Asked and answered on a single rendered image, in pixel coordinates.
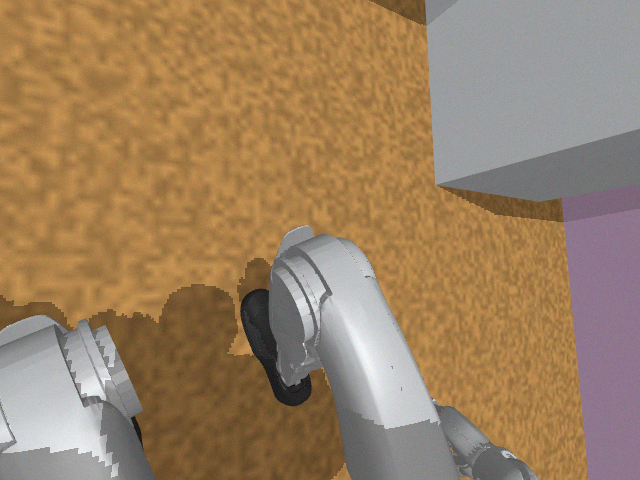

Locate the right robot arm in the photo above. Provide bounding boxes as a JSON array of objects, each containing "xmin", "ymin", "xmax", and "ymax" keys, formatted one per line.
[{"xmin": 472, "ymin": 447, "xmax": 540, "ymax": 480}]

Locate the right robot foot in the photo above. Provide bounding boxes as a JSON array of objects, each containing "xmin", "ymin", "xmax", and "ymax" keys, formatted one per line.
[{"xmin": 240, "ymin": 289, "xmax": 311, "ymax": 406}]

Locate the right robot hand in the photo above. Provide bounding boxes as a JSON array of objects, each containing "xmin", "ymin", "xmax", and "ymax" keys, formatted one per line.
[{"xmin": 431, "ymin": 397, "xmax": 495, "ymax": 479}]

